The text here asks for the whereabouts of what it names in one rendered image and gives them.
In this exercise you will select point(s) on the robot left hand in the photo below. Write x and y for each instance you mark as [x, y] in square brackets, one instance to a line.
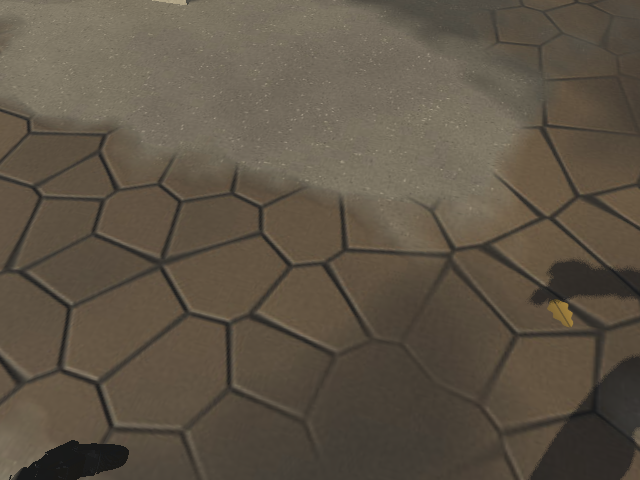
[72, 460]

